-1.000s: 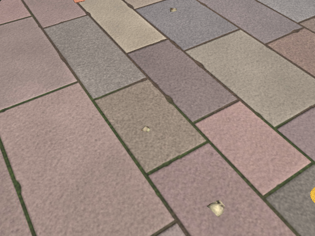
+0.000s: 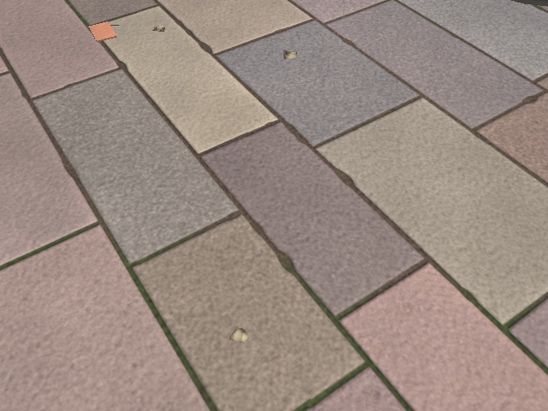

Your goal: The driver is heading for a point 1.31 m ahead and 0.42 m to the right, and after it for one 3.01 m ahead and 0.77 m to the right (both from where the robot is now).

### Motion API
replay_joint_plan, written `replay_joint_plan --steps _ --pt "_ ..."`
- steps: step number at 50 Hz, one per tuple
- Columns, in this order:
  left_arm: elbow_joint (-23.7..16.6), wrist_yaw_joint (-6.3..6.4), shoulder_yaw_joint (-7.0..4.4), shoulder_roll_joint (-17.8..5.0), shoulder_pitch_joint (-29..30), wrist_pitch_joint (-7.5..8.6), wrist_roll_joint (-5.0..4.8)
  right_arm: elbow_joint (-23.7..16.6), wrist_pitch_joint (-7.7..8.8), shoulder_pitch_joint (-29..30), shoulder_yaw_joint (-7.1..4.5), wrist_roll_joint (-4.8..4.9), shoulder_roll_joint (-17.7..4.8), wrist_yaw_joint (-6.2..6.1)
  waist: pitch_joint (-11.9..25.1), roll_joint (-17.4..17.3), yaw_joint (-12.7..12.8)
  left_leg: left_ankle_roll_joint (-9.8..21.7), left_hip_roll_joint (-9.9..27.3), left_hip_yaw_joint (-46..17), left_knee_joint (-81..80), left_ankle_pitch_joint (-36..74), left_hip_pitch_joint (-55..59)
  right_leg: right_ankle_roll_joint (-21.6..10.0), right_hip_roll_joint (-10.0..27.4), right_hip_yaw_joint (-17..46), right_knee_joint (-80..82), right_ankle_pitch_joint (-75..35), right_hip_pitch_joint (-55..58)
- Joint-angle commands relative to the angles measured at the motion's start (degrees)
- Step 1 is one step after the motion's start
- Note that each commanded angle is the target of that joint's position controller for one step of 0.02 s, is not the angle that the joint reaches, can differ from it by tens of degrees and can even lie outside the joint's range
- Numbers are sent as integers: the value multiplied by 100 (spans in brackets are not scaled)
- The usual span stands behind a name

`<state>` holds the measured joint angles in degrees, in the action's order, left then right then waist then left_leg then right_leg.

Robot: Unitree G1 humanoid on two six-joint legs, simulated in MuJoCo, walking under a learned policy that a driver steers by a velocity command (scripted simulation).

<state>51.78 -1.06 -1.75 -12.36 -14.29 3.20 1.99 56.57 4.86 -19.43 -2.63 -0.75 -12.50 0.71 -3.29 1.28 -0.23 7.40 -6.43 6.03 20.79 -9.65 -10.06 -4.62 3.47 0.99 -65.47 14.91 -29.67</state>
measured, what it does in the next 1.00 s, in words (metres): walks ahead: right foot, then left foot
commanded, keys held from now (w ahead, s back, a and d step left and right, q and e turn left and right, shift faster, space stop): w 0.82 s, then w+e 0.18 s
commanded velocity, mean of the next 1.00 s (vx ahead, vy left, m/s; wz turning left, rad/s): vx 0.50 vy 0.00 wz -0.03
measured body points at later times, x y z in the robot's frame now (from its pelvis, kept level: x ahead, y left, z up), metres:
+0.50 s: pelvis +0.28 -0.06 +0.00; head +0.31 -0.07 +0.44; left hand +0.38 +0.19 -0.13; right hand +0.27 -0.31 -0.16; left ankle +0.17 +0.06 -0.64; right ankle +0.33 -0.12 -0.74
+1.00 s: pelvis +0.55 -0.01 -0.01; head +0.58 +0.00 +0.44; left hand +0.49 +0.22 -0.16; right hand +0.70 -0.25 -0.13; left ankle +0.62 +0.06 -0.74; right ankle +0.39 -0.12 -0.66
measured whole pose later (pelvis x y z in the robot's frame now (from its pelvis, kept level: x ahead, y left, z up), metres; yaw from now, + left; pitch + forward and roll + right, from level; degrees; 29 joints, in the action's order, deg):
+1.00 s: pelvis +0.55 -0.01 -0.01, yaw -2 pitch +0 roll -1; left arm 60.8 0.4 -2.0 -10.5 -24.8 4.2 0.2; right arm 50.8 5.0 -4.2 -2.4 -1.9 -11.3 0.5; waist -3.8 1.0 2.9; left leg 4.6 -0.2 7.0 31.4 -9.9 -21.7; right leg -5.1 -0.9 -0.1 -59.0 23.4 -12.3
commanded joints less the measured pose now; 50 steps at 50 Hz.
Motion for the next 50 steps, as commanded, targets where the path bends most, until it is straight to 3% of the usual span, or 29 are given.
replay_joint_plan --steps 1,7,12,15,16,17,18,19,20,21,22,23,24,25,28,34,40,42,43,44,45,46,47,48,49,50 --pt "-187 -53 -50 -257 -195 -82 19 -115 154 -232 -42 22 -461 -5 -244 -281 180 676 1675 -1527 -1614 388 -318 146 328 -53 495 -611 -414" --pt "-567 -89 -4 -183 1200 -74 -64 114 135 -953 17 50 -445 -36 -300 -373 -239 326 1494 -1092 -1523 1350 512 310 203 -381 2185 -1754 -824" --pt "-796 -83 11 -196 1950 -34 -70 315 95 -1403 48 -48 -474 -128 -351 -466 -462 405 1715 -1066 -1100 2337 1535 209 -34 -522 2945 -1426 -945" --pt "-820 -60 -23 -265 1829 37 -77 373 76 -1263 28 -86 -581 -185 -292 -543 -251 365 1866 -986 -591 3522 1827 -33 -248 -594 3355 -770 -414" --pt "-701 -23 -63 -326 1443 65 -72 375 73 -1155 17 -81 -637 -195 -98 -601 -61 284 1845 -909 -160 4363 1768 -140 -438 -669 3491 -545 203" --pt "-452 26 -129 -428 698 106 -64 389 60 -1077 7 -65 -691 -188 278 -578 253 201 1747 -807 640 4885 1670 -276 -632 -737 3758 -561 1091" --pt "-116 92 -230 -638 -341 167 10 347 62 -955 22 -21 -681 -176 831 -463 693 88 1551 -629 1774 4317 977 -478 -449 -522 3940 -795 2529" --pt "40 168 -380 -1188 -1307 205 180 99 89 -991 117 118 -358 -138 1647 216 925 -93 1144 -355 3648 2155 -657 -921 1034 1216 3976 -210 4305" --pt "93 104 -459 -1384 -1405 125 72 136 92 -1501 95 238 -213 -114 2319 1178 695 -244 146 -365 5502 -1922 -2142 -1651 2216 3748 4690 -230 5133" --pt "60 52 -405 -1094 -907 77 -95 109 68 -1082 -36 78 -666 -136 1585 326 542 -165 524 -916 5776 -1596 -2667 -1515 1916 3304 4859 -141 4516" --pt "5 33 -317 -779 -389 106 -135 -61 97 -564 -23 39 -547 -109 826 130 386 -163 749 -927 5554 -1121 -2755 -1353 1702 2474 5043 -395 3678" --pt "19 22 -248 -508 -135 151 -108 -98 94 -356 -13 22 -411 -89 387 -58 196 -173 951 -894 5162 -844 -2553 -1118 1419 1898 5267 -871 2966" --pt "107 43 -190 -332 -122 196 -106 -140 24 -281 -30 -73 -363 -57 220 19 25 -218 1077 -901 4838 -735 -2318 -928 1175 1512 5380 -1157 2531" --pt "192 59 -148 -220 -170 224 -107 -77 -67 -454 -1 -132 -202 -12 196 55 -116 -273 1116 -857 4679 -666 -2040 -823 1017 1203 5504 -1297 2228" --pt "435 76 -163 -369 -582 336 -146 -167 -193 -238 -10 -162 -112 74 83 147 -219 -405 1148 -680 4300 -439 -2170 -845 864 765 5667 -1946 2078" --pt "627 74 -109 -418 -1152 322 -146 -699 -226 1359 49 -74 -130 117 -219 201 75 -581 1194 -331 2567 803 -2613 -666 574 251 5885 -2316 2266" --pt "869 162 -103 -509 -1731 280 -75 -1005 -186 2285 71 -47 -216 92 -349 258 337 -401 998 -218 1500 778 -2654 -691 878 251 5649 -2753 3313" --pt "920 201 -116 -546 -1733 255 -45 -1064 -136 2324 41 -53 -274 80 -361 235 284 -270 907 -213 1267 374 -2463 -668 989 304 5345 -3275 3571" --pt "918 215 -123 -587 -1628 243 -36 -1025 -98 2114 15 -49 -305 61 -281 245 141 -197 788 -189 1098 145 -2069 -612 979 292 5040 -3873 3561" --pt "905 218 -139 -653 -1514 233 -38 -877 -56 1629 -32 -52 -371 25 -51 267 -70 -119 603 -132 918 -29 -1394 -543 911 267 4508 -4572 3487" --pt "882 197 -139 -670 -1380 217 -68 -562 9 700 -106 -78 -482 -27 420 98 -467 -3 473 -72 528 199 -219 -439 676 112 3509 -4698 3184" --pt "736 170 -92 -545 -1295 234 -135 -314 80 -344 -233 -212 -862 -103 1114 -212 -827 240 1275 -894 480 -11 1383 -330 398 -26 2093 -3367 2102" --pt "607 137 44 98 -1922 218 -391 -288 72 -892 -387 -339 -1470 -121 2001 -1385 -668 874 3078 -3397 108 -604 3121 -36 -523 -544 -88 152 56" --pt "708 177 -129 -469 -1801 173 -238 -346 -19 -596 -361 -138 -1245 -74 1933 -850 -604 912 3211 -4164 -451 -847 2613 -124 -565 82 -766 1377 -412" --pt "581 165 -184 -511 -1310 143 -180 -429 -34 55 -258 -63 -892 -55 1016 -530 -325 691 2962 -3251 -621 -1139 1740 -163 -229 225 -805 863 -583" --pt "512 132 -164 -361 -1019 141 -157 -495 5 475 -175 -44 -550 -32 473 -357 -201 500 2716 -2552 -911 -853 939 -148 -19 209 -549 446 -478"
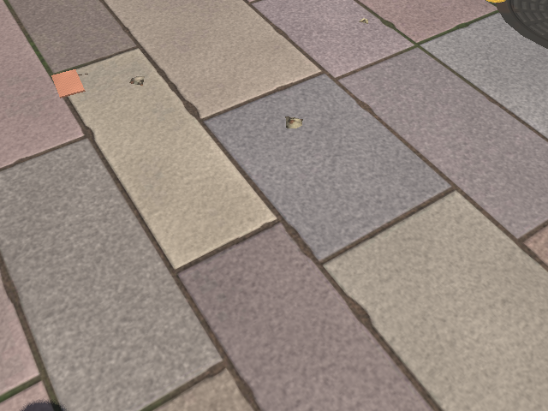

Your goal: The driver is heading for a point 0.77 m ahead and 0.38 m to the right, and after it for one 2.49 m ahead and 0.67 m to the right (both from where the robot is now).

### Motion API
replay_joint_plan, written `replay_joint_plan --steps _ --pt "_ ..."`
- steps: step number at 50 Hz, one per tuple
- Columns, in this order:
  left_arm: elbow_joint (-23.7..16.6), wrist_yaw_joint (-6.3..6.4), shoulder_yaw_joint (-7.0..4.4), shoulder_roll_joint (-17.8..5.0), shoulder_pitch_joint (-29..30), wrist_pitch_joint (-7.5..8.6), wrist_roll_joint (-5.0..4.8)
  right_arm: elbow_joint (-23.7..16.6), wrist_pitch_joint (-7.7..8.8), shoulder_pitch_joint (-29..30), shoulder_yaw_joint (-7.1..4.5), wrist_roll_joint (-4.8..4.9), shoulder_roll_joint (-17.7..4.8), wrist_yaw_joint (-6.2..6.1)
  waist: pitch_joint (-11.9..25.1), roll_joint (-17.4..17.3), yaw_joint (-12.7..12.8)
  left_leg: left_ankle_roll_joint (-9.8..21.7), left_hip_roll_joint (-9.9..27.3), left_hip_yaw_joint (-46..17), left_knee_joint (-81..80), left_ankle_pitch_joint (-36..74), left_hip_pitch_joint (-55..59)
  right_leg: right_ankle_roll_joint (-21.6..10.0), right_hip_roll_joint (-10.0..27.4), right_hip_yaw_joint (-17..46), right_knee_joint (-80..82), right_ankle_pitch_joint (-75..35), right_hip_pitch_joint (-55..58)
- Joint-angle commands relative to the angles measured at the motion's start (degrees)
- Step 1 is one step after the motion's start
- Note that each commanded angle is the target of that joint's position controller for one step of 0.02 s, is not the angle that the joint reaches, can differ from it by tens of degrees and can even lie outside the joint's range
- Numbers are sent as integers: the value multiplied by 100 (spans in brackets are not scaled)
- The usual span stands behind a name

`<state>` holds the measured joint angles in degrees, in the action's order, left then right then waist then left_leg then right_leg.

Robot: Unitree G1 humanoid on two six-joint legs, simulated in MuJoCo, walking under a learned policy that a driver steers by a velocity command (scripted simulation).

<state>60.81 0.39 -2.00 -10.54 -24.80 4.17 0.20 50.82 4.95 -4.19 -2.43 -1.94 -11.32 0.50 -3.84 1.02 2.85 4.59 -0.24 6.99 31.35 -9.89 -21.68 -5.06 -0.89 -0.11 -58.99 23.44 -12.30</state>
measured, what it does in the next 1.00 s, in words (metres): walks ahead, turning right: right foot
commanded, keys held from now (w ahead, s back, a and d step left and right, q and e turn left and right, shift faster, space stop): w+e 0.50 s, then e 0.50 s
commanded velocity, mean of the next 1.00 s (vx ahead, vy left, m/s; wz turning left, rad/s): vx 0.35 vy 0.00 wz -0.53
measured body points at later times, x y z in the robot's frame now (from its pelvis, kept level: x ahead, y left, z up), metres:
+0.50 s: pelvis +0.25 -0.05 -0.01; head +0.28 -0.06 +0.43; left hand +0.48 +0.13 -0.13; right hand +0.13 -0.27 -0.16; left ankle +0.09 +0.08 -0.69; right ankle +0.32 -0.11 -0.73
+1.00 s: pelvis +0.42 -0.09 +0.01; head +0.45 -0.11 +0.45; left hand +0.59 +0.15 -0.12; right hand +0.44 -0.40 -0.10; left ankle +0.55 -0.04 -0.70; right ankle +0.32 -0.11 -0.73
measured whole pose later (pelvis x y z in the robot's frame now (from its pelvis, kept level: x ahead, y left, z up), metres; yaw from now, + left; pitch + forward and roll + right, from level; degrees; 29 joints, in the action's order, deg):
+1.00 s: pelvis +0.42 -0.09 +0.01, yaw -35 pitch +1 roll -1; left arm 49.0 1.4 -4.6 -16.4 -19.7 -0.8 1.1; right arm 43.0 0.1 -4.0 -1.2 -0.5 -14.6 -1.3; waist -3.7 -1.1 4.2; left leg -0.7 -0.5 -2.6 41.8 -14.5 -28.6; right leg -6.3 -10.5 11.1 -26.3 18.2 -7.2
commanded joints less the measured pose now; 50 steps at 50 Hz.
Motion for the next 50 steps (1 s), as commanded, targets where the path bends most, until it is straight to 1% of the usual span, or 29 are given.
replay_joint_plan --steps 1,2,3,4,5,7,11,13,16,18,20,21,22,23,24,25,26,27,28,29,30,31,32,34,37,41,45,48,50 --pt "-393 -42 -156 -440 130 -9 62 92 35 -906 -150 71 -507 -23 278 -392 -379 565 1849 -2104 -2129 -536 1645 -89 540 294 -984 -603 -2038" --pt "-397 -89 -166 -373 78 -96 140 157 64 -904 -106 100 -362 -57 136 -466 -228 374 1619 -1617 -2240 -220 1297 -50 623 277 -841 -727 -1843" --pt "-406 -130 -169 -273 20 -174 165 212 111 -1016 -98 101 -355 -76 168 -584 -166 382 1620 -1382 -2269 117 1162 -15 623 228 -833 -794 -1721" --pt "-455 -154 -177 -240 100 -228 170 274 163 -1174 -98 118 -345 -84 146 -517 -133 381 1576 -1170 -2297 470 1170 4 636 204 -843 -904 -1798" --pt "-531 -177 -185 -209 251 -270 171 327 203 -1286 -111 142 -400 -94 100 -511 -100 376 1549 -942 -2334 674 1205 28 659 173 -787 -1077 -1979" --pt "-696 -211 -195 -226 653 -322 162 387 235 -1478 -124 120 -462 -113 17 -472 -116 343 1486 -577 -2381 955 1327 69 714 113 -602 -1493 -2388" --pt "-1048 -285 -151 -203 1531 -322 139 496 233 -1804 -90 98 -440 -143 -182 -452 -235 303 1353 -16 -2385 1400 1515 131 673 -98 504 -2242 -2703" --pt "-1206 -322 -101 -159 1945 -310 140 529 230 -1925 -90 100 -510 -170 -240 -468 -321 282 1369 210 -2351 1691 1644 113 600 -313 1217 -2465 -2535" --pt "-1432 -356 -72 -205 2441 -303 164 642 187 -2252 -117 84 -636 -221 -307 -457 -463 294 1551 421 -2224 2116 2191 -23 511 -607 1842 -2304 -2465" --pt "-1527 -365 -88 -268 2564 -294 186 698 121 -2357 -135 69 -691 -254 -309 -475 -455 284 1642 582 -1942 2768 2581 -175 394 -744 2092 -1911 -2361" --pt "-1509 -341 -137 -358 2370 -300 197 695 55 -2299 -172 54 -824 -282 -118 -602 -309 235 1671 788 -1297 4372 2812 -389 76 -964 2224 -1346 -1861" --pt "-1436 -319 -178 -432 2066 -302 207 685 11 -2258 -202 47 -920 -291 69 -683 -172 220 1680 862 -735 5092 2879 -512 -131 -1053 2266 -1025 -1486" --pt "-1298 -297 -242 -532 1577 -280 204 657 -48 -2221 -231 45 -1008 -283 364 -696 16 214 1670 897 109 5362 2862 -648 -353 -1091 2427 -817 -957" --pt "-1064 -251 -337 -685 813 -227 234 588 -99 -2143 -247 71 -1066 -251 791 -531 359 97 1603 980 1344 4809 2401 -819 -505 -979 2919 -979 105" --pt "-906 -169 -520 -1215 51 -195 310 396 -99 -2082 -215 93 -946 -219 1356 21 687 -101 1430 964 3108 2841 1122 -1151 430 398 3264 -366 1498" --pt "-1070 -131 -653 -1812 322 -246 212 -115 -30 -2031 -144 181 -438 -81 1661 1468 250 -475 -21 505 5275 -2122 -1533 -2093 2039 3796 4040 -374 2959" --pt "-1089 -103 -624 -1736 254 -323 96 -278 45 -1276 -220 142 -905 -67 1426 278 450 -443 129 -672 5401 -1835 -2149 -2025 2075 3783 4359 -1491 2729" --pt "-1074 -44 -558 -1532 584 -307 67 -375 114 -1082 -176 227 -760 -66 833 73 223 -412 402 -767 5094 -1283 -2195 -1861 2006 2849 4247 -2760 2128" --pt "-1093 -36 -485 -1238 853 -257 43 -260 134 -1271 -168 225 -718 -114 450 -387 -77 -441 568 -764 4555 -1048 -1765 -1603 1752 2202 4198 -4282 1367" --pt "-1141 -18 -437 -1092 1097 -215 -2 -235 49 -1337 -180 114 -701 -144 364 -485 -301 -490 667 -821 4163 -1062 -1411 -1381 1408 1666 4164 -4871 928" --pt "-1191 -19 -379 -958 1222 -176 -48 -182 -87 -1575 -173 2 -641 -157 424 -418 -457 -554 660 -802 3998 -1027 -1010 -1271 1229 1336 4175 -5465 572" --pt "-1185 -32 -366 -995 1144 -123 -45 -226 -205 -1645 -170 -41 -592 -165 489 -200 -502 -630 619 -805 3805 -1137 -847 -1335 1212 1286 4105 -5999 423" --pt "-1151 -34 -370 -1042 1075 -93 -47 -270 -288 -1596 -167 -43 -587 -164 487 -177 -537 -692 593 -774 3606 -1086 -871 -1279 1072 1158 4065 -6267 373" --pt "-1159 -18 -397 -1203 932 -98 -5 -385 -368 -1364 -159 -25 -571 -141 601 -95 -494 -757 499 -677 3180 -723 -1008 -1085 803 995 3975 -6402 420" --pt "-1190 16 -395 -1261 630 -188 -9 -642 -435 -829 -141 9 -652 -120 752 125 -299 -791 415 -665 2717 -253 -1277 -789 679 1080 3834 -6395 645" --pt "-1249 75 -398 -1296 332 -306 2 -930 -493 -192 -102 58 -769 -144 695 290 -55 -752 335 -800 2152 26 -1566 -592 732 1485 3685 -5957 1023" --pt "-1313 122 -420 -1358 159 -395 65 -1110 -475 156 -63 102 -875 -177 551 335 71 -650 165 -945 1675 -220 -1639 -657 857 1937 3400 -5993 1389" --pt "-1422 131 -449 -1444 266 -458 106 -1177 -416 134 -41 150 -962 -208 473 369 39 -515 5 -1045 1167 -564 -1252 -692 867 2289 3104 -6026 1380" --pt "-1537 118 -467 -1506 549 -482 96 -1143 -372 -163 -41 177 -1027 -237 455 430 -138 -412 -121 -1073 472 -625 -513 -529 706 2494 2914 -5657 1100"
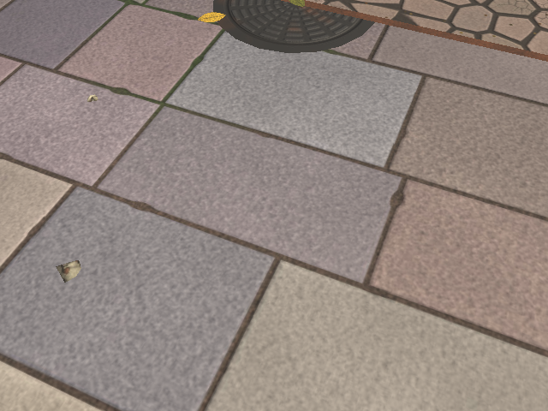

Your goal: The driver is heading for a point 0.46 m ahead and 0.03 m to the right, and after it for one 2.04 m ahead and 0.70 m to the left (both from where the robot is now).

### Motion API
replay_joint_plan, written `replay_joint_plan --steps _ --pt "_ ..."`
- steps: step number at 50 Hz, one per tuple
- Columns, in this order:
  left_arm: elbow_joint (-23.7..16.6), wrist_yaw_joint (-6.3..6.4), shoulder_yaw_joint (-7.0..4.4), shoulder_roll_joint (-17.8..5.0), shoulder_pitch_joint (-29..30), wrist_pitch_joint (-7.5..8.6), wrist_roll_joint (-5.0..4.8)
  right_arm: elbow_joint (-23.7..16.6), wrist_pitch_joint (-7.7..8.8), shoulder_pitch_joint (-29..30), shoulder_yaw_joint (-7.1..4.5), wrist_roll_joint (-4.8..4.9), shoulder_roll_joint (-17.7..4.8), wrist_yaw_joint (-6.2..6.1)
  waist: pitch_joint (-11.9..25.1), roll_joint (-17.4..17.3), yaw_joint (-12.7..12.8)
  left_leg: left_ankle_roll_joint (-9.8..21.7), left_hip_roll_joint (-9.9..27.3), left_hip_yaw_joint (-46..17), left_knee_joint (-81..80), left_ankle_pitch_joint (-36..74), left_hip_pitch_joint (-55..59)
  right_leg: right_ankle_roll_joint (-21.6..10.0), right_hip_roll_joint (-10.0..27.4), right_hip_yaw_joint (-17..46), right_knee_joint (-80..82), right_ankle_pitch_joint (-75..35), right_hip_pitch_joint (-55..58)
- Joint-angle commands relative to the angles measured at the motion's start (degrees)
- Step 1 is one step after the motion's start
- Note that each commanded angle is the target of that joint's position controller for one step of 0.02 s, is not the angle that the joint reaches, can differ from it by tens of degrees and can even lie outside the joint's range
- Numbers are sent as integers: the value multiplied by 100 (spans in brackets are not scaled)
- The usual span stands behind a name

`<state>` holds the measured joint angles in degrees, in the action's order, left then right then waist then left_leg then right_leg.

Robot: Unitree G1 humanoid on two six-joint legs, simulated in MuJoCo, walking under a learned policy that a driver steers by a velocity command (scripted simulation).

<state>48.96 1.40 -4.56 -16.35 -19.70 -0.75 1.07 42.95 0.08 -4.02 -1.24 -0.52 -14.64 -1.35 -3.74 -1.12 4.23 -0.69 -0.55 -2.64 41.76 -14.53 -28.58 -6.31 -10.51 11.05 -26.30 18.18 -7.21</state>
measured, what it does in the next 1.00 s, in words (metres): walks ahead: left foot, then right foot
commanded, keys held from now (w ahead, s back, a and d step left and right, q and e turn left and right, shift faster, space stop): e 0.12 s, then w+e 0.14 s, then w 0.62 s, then q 0.12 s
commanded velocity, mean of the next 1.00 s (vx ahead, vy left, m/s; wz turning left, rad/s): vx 0.33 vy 0.00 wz -0.27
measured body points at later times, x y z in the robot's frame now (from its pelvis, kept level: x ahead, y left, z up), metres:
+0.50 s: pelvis +0.07 -0.01 +0.01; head +0.07 -0.02 +0.46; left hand +0.27 +0.21 -0.10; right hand +0.04 -0.29 -0.12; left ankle +0.09 +0.11 -0.73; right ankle +0.04 -0.10 -0.73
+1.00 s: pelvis +0.29 -0.05 -0.02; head +0.33 -0.05 +0.43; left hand +0.31 +0.22 -0.16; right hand +0.41 -0.33 -0.11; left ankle +0.42 +0.00 -0.74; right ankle +0.06 -0.10 -0.70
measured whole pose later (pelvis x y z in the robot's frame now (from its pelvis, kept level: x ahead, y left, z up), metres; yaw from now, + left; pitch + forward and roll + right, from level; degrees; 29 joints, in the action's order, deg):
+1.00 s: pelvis +0.29 -0.05 -0.02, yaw -14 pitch +1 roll -1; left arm 55.8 0.5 -1.4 -14.9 -24.0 3.7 0.4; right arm 42.4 3.4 -4.8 -1.7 -2.4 -14.8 1.5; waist -3.7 0.1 2.4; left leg 5.1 -1.1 4.7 33.4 -5.3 -27.6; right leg -1.9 -1.9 -0.5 -39.2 25.8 0.3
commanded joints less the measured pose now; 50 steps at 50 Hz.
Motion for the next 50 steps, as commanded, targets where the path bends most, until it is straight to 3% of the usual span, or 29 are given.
replay_joint_plan --steps 1,2,3,4,5,6,7,9,10,14,18,21,23,24,25,26,27,28,29,32,34,38,43,45,46,47,48,49,50 --pt "-435 -1 -213 -951 311 16 -36 -294 147 -501 -165 22 -716 -77 464 642 -509 186 -173 -55 -1263 110 870 -215 1445 1371 -575 -4904 283" --pt "-552 -23 -194 -908 591 54 -129 -211 215 -949 -194 -43 -808 -123 627 483 -792 302 82 -248 -2020 1129 1898 60 1147 1272 -1087 -4394 -224" --pt "-746 -30 -83 -507 347 96 -212 -257 234 -1297 -293 -78 -1319 -202 1283 -665 -716 730 1658 -1513 -1996 3211 3145 367 636 509 -2509 -1906 -912" --pt "-692 9 -139 -566 -379 5 -154 -345 96 -1122 -294 46 -1433 -162 1662 -1517 -355 1680 2735 -2893 -1998 5178 3379 467 -324 -340 -3493 2402 -1798" --pt "-484 29 -182 -845 -474 -92 81 -362 18 -1079 -247 90 -1112 -130 1389 -768 -252 1851 2747 -2723 -1985 4681 2898 533 217 -422 -4349 2155 -1939" --pt "-448 -25 -210 -892 -139 -153 113 -443 -12 -809 -146 74 -746 -135 920 -302 -265 1678 2310 -2001 -2097 3875 2386 596 387 -442 -4512 1650 -1967" --pt "-474 -102 -199 -812 -27 -208 78 -511 -55 -510 -105 2 -623 -116 694 -244 -174 1361 1854 -1418 -2390 2214 2042 637 591 -482 -4325 1188 -1957" --pt "-551 -306 -143 -721 99 -269 51 -517 -53 -394 -144 -126 -746 -90 434 -882 -236 1085 1304 -914 -2908 -72 1646 699 714 -703 -4135 575 -2004" --pt "-589 -386 -124 -709 156 -263 37 -477 -26 -474 -174 -130 -809 -66 392 -949 -273 1070 1257 -853 -3080 -587 1647 711 726 -772 -3993 431 -2072" --pt "-807 -533 -36 -581 718 -195 102 -295 145 -997 -289 -79 -1018 -9 334 -615 -506 1166 1579 -830 -3425 -1274 2031 689 920 -832 -3156 211 -2404" --pt "-854 -572 106 -362 876 -98 102 -187 234 -1093 -332 -91 -1062 114 337 -654 -512 1117 1588 -429 -3540 -1326 1697 543 1006 -1031 -1958 208 -1733" --pt "-828 -530 186 -343 922 7 84 -61 213 -1247 -379 -103 -1136 205 284 -719 -548 1110 1532 -184 -3440 -1302 1303 365 910 -1393 -1025 462 -919" --pt "-686 -470 238 -259 599 111 82 9 149 -1231 -402 -30 -1149 258 231 -521 -309 1031 1426 4 -3080 -1562 904 205 835 -1577 -14 -147 -55" --pt "-488 -424 224 -314 196 167 95 13 128 -1212 -371 -32 -999 270 250 -287 -129 915 1220 173 -2605 -1786 468 136 715 -1541 347 -90 646" --pt "-287 -370 176 -511 -373 223 117 -74 140 -1074 -275 -83 -660 289 351 266 118 718 893 563 -1653 -1795 -183 46 1186 -827 773 559 1400" --pt "-331 -299 65 -1107 -791 250 164 -393 178 -904 -88 -71 -29 358 540 1676 267 364 232 1207 311 -1955 -1291 -340 2889 1704 1791 2573 1895" --pt "-345 -213 -75 -1532 -647 250 84 -494 175 -627 -216 -157 -596 317 -215 1324 258 407 149 608 967 -1586 -1966 -833 3302 2609 2262 3026 994" --pt "-369 -189 5 -1173 -294 263 53 -467 182 -587 -308 -97 -877 353 -513 924 9 429 439 232 1199 -952 -1943 -777 2970 2066 2177 2634 769" --pt "-410 -200 90 -890 -12 309 19 -337 215 -813 -318 -53 -865 411 -440 894 -222 406 496 180 1146 -507 -1733 -592 2644 1511 2169 1894 684" --pt "-372 -179 171 -585 68 477 -37 -55 199 -1090 -312 -180 -751 451 -30 665 -394 209 550 370 1374 214 -1272 -450 2141 359 2131 -256 795" --pt "-214 -193 160 -572 -180 534 -73 -141 166 -826 -279 -178 -604 449 -37 545 -355 97 582 418 1352 461 -1428 -541 2123 81 2096 -1076 849" --pt "30 -190 166 -520 -492 553 -51 -376 137 -114 -202 -156 -449 449 -206 590 -202 -6 567 519 647 903 -1487 -581 2069 -283 2038 -1948 844" --pt "314 -131 138 -682 -727 567 -17 -619 156 474 -140 -128 -429 446 -368 606 -120 294 367 677 -522 1009 -850 -457 2250 -455 1866 -2920 1036" --pt "385 -103 135 -736 -571 559 6 -539 191 182 -146 -130 -439 393 -296 596 -324 517 161 795 -842 774 -265 -307 2254 -691 1426 -4220 1158" --pt "419 -86 127 -776 -524 555 29 -371 219 -270 -176 -140 -491 338 -19 627 -492 622 -69 899 -904 646 333 -182 2187 -843 832 -5372 1230" --pt "457 -74 117 -803 -459 525 35 -83 280 -1073 -223 -159 -560 280 429 523 -837 741 -309 980 -1209 848 1210 -33 2005 -1043 -207 -6017 1206" --pt "466 -53 137 -769 -484 534 -15 183 366 -1870 -274 -243 -704 223 922 390 -1154 874 -71 740 -1417 1529 2476 117 1755 -1241 -1408 -5256 553" --pt "265 -44 239 -413 -747 567 -120 292 407 -2525 -406 -328 -1312 170 1703 -509 -1181 1250 1390 -999 -1248 2711 4044 322 1200 -1557 -3315 -2639 -875" --pt "342 -50 198 -336 -1329 543 -205 337 334 -2454 -502 -91 -1656 205 2535 -1637 -781 2166 2511 -3291 -1748 4973 4743 488 279 -1255 -5086 1227 -1902"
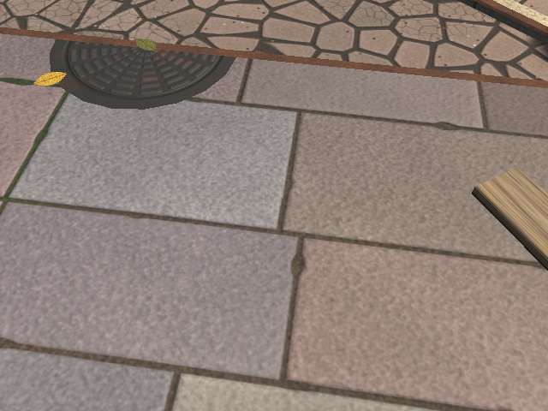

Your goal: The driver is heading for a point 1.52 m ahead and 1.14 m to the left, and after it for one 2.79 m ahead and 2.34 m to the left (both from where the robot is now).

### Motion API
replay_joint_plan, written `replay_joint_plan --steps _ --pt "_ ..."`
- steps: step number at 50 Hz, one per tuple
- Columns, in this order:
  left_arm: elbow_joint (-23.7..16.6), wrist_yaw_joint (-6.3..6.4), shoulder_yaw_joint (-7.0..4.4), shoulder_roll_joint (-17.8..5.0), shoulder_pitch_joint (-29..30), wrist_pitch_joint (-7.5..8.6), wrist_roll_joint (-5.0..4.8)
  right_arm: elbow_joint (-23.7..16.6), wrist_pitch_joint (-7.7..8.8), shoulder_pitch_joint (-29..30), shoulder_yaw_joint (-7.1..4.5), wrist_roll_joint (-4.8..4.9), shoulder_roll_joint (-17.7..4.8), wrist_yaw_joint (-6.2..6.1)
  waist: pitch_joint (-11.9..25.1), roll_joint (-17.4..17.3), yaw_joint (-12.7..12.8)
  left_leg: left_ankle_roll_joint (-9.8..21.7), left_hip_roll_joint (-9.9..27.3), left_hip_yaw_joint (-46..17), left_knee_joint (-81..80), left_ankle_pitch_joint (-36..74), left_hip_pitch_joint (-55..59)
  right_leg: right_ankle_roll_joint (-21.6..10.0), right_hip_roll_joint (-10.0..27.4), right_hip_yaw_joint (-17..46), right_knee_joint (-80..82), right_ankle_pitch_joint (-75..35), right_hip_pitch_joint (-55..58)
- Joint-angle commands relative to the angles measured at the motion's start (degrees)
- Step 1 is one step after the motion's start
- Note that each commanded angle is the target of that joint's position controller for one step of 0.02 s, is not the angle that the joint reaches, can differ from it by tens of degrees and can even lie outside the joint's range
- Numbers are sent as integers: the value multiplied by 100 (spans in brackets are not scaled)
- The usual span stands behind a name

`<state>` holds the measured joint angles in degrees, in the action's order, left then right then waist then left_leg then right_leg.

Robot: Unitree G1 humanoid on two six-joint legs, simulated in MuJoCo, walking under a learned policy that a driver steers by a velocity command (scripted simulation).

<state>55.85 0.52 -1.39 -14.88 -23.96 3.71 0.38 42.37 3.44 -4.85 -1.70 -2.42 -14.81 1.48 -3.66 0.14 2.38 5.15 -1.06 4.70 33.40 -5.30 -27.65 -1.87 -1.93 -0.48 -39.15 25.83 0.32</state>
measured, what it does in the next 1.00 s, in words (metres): steps on the spot, turning left: right foot, then left foot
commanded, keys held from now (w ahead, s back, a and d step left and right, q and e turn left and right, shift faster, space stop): q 1.00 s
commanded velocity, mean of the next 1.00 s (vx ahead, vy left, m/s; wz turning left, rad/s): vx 0.07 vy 0.00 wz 0.51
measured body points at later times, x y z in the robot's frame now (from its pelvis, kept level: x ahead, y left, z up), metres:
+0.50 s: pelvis +0.11 -0.01 +0.02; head +0.14 -0.01 +0.47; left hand +0.19 +0.28 -0.09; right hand +0.25 -0.28 -0.11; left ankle +0.11 +0.07 -0.72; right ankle +0.16 -0.12 -0.72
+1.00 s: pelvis +0.09 -0.01 +0.01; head +0.11 +0.03 +0.46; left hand +0.02 +0.29 -0.12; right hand +0.37 -0.15 -0.09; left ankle +0.04 +0.06 -0.72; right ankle +0.16 -0.12 -0.71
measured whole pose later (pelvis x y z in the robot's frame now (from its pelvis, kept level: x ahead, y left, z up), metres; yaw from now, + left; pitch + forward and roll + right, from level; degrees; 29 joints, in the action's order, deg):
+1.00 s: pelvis +0.09 -0.01 +0.01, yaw +34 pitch -1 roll +0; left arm 43.8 0.7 -3.3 -18.0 -12.4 -2.0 1.5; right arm 40.8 -3.5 -8.8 -3.1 -0.8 -16.3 2.0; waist -4.6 2.5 0.8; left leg 2.5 -2.4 1.6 32.6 -17.4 -14.1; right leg 0.9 6.1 -8.1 -40.8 23.0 -17.8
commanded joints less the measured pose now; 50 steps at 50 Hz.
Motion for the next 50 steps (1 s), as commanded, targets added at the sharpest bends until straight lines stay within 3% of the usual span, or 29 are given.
replay_joint_plan --steps 1,2,3,4,6,8,14,17,21,24,25,26,27,28,29,30,32,33,38,43,46,47,48,49,50 --pt "-382 57 -157 -724 -555 47 61 259 -29 -1800 -441 326 -1405 -38 2156 -801 -415 1537 2280 -3484 -921 4227 4065 18 -82 443 -4077 125 -2840" --pt "-509 39 -129 -649 28 55 84 181 -20 -1328 -349 315 -1039 -40 1328 -432 -412 1471 2037 -2737 -994 4304 3314 41 105 377 -3997 -134 -3103" --pt "-579 25 -107 -563 287 55 109 169 -37 -1092 -268 272 -752 -51 832 -135 -310 1272 1711 -2250 -1211 4112 2686 42 313 356 -3596 -320 -3145" --pt "-667 9 -120 -578 432 -14 160 207 -46 -1055 -233 292 -652 -78 624 -170 -219 1142 1471 -2001 -1394 3967 2287 87 426 372 -3233 -400 -3055" --pt "-673 -8 -102 -468 286 -198 206 270 -48 -1080 -232 247 -703 -74 673 -241 -31 1039 1249 -1718 -1505 4141 1759 190 374 289 -2833 -471 -2599" --pt "-735 9 -84 -393 302 -298 174 264 -57 -1073 -290 209 -876 -74 826 -260 44 1085 1161 -1609 -1537 4050 1520 312 311 215 -2503 -561 -2518" --pt "-1077 63 -102 -467 1244 -479 140 189 -283 -1224 -368 177 -978 -119 680 -475 -222 857 919 -2093 -1732 1242 1231 444 296 273 -1457 -1119 -2784" --pt "-1215 97 -101 -492 1608 -491 98 160 -381 -1325 -420 145 -1018 -142 532 -569 -377 814 893 -2496 -1671 381 1362 462 203 361 -990 -992 -2850" --pt "-1355 178 -78 -509 1686 -410 -9 88 -489 -1296 -476 97 -1063 -152 515 -719 -448 794 912 -3003 -1286 998 1629 368 -12 417 -268 -441 -2540" --pt "-1316 240 -70 -519 1149 -294 -61 -13 -543 -943 -481 175 -1040 -155 572 -733 -126 430 673 -3234 -893 1330 1540 205 -89 440 1354 -827 -1550" --pt "-1278 285 -111 -678 919 -236 -6 -89 -542 -826 -447 233 -919 -169 619 -508 -46 134 410 -3078 -573 673 1177 118 279 705 2144 -1272 -918" --pt "-1384 344 -179 -1108 1063 -225 99 -150 -524 -1174 -330 262 -432 -170 743 662 -346 -200 -186 -2183 499 -1257 662 -221 1651 1890 2644 -1574 -391" --pt "-1491 303 -268 -1498 1420 -296 125 -228 -543 -1245 -393 232 -634 -225 511 1500 -437 -372 -991 -990 1509 -3035 -308 -1035 2559 3028 2555 -3270 -615" --pt "-1497 253 -224 -1144 1205 -330 77 -102 -565 -1296 -485 61 -1034 -242 633 762 -377 -455 -504 -1004 2548 -3035 -205 -1350 2602 2674 2288 -4078 -633" --pt "-1558 231 -123 -787 1376 -331 35 8 -589 -1281 -524 78 -1039 -207 558 395 -466 -501 -407 -1040 2906 -2708 -158 -1253 2227 2028 2159 -4310 -727" --pt "-1618 219 -88 -660 1585 -350 56 71 -641 -1334 -525 103 -976 -172 451 334 -557 -593 -340 -988 3155 -2400 -132 -1029 1836 1428 2099 -4323 -791" --pt "-1672 242 -101 -701 1611 -354 96 55 -732 -1288 -492 123 -890 -48 526 779 -508 -751 -327 -839 3386 -2035 -275 -841 1448 805 1971 -4652 -549" --pt "-1655 229 -118 -720 1497 -359 112 18 -759 -1172 -474 158 -866 -7 551 817 -424 -814 -322 -775 3327 -1949 -303 -837 1403 659 1943 -4687 -458" --pt "-1539 189 -239 -902 1041 -358 115 -229 -835 -609 -384 184 -731 79 558 895 -110 -889 -116 -595 2436 -1993 -311 -1026 1727 554 1930 -4261 -50" --pt "-1542 63 -341 -1089 1147 -369 152 -405 -833 -407 -297 238 -631 123 585 1069 -82 -652 -9 -191 1201 -2098 679 -938 1833 175 1791 -3851 -557" --pt "-1519 20 -404 -1210 1190 -418 112 -454 -779 -498 -295 255 -642 122 622 1072 -171 -469 -54 -10 284 -1830 1173 -765 1905 59 1452 -3566 -693" --pt "-1514 18 -416 -1219 1267 -444 57 -404 -733 -683 -290 216 -612 100 643 915 -338 -377 -119 43 -449 -1289 1616 -558 1830 -130 1113 -3228 -937" --pt "-1446 8 -415 -1147 1090 -465 53 -345 -658 -841 -315 140 -735 37 671 432 -426 -295 -57 -328 -1205 -681 2165 -209 1666 -382 544 -2488 -1399" --pt "-1552 -25 -334 -774 849 -515 124 -388 -559 -946 -429 66 -1337 -39 624 -1181 -332 -15 1352 -2294 -1833 152 2795 227 1034 -916 -980 -261 -2645" --pt "-1953 82 -242 -595 1371 -619 125 -425 -539 -1218 -616 135 -2035 -26 470 -1729 -572 967 2406 -3559 -1641 2036 2362 380 186 -412 -1813 1187 -3501"
Next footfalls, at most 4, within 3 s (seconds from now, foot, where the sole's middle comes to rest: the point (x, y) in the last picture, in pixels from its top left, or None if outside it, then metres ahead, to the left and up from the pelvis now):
0.50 right None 0.20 -0.10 -0.75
0.98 left None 0.07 0.08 -0.75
1.52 right None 0.20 -0.05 -0.75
1.76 left None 0.02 0.08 -0.75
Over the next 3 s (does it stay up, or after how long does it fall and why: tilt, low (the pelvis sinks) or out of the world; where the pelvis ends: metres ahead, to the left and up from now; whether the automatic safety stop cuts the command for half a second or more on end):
stays up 0.38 0.33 0.03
